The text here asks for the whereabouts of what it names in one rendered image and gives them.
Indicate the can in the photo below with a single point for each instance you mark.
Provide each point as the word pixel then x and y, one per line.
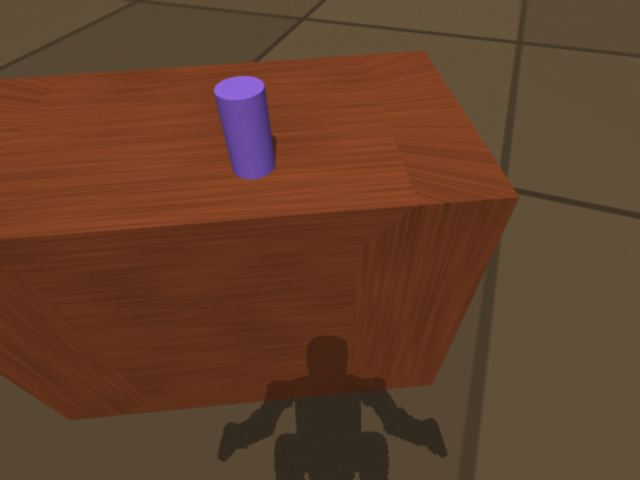
pixel 243 111

